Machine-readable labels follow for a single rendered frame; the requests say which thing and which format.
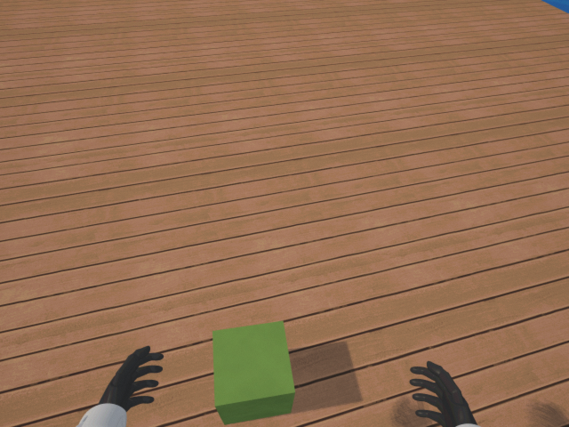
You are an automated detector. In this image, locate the right robot hand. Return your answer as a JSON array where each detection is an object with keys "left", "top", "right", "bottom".
[{"left": 410, "top": 361, "right": 477, "bottom": 427}]

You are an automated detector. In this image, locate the left robot hand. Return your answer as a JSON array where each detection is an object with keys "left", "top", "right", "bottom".
[{"left": 98, "top": 346, "right": 164, "bottom": 412}]

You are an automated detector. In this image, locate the carton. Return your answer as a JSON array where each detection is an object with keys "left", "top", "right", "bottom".
[{"left": 212, "top": 321, "right": 295, "bottom": 425}]

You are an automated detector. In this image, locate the left robot forearm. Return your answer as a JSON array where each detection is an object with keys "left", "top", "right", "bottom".
[{"left": 76, "top": 403, "right": 127, "bottom": 427}]

